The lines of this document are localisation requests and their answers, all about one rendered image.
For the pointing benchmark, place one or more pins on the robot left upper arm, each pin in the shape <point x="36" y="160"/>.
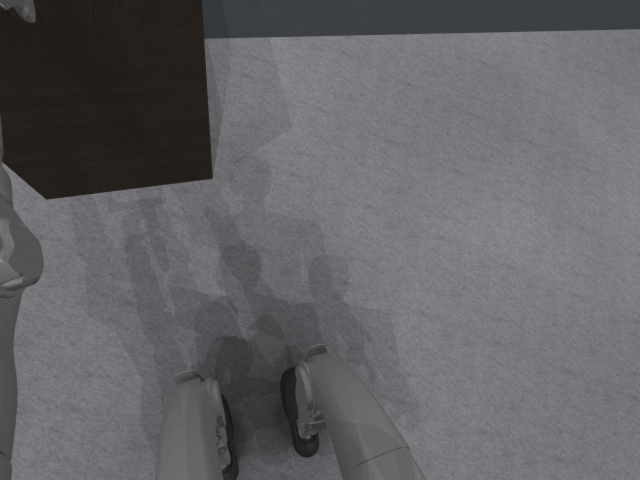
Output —
<point x="21" y="265"/>

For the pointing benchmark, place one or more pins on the robot left shin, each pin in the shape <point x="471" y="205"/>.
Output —
<point x="223" y="451"/>

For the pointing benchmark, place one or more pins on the robot left hand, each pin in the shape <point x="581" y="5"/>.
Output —
<point x="25" y="8"/>

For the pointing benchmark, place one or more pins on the cabinet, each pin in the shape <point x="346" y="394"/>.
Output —
<point x="105" y="95"/>

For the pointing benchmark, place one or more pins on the right robot foot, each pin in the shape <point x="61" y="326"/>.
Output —
<point x="308" y="446"/>

